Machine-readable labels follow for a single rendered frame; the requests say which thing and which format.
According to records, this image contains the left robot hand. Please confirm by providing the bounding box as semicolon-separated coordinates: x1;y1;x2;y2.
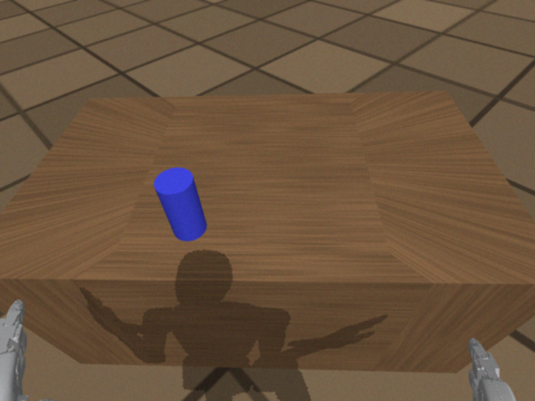
0;300;57;401

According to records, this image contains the can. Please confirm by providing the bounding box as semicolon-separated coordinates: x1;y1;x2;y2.
154;167;206;241

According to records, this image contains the right robot hand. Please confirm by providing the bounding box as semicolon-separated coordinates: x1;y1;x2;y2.
468;338;516;401

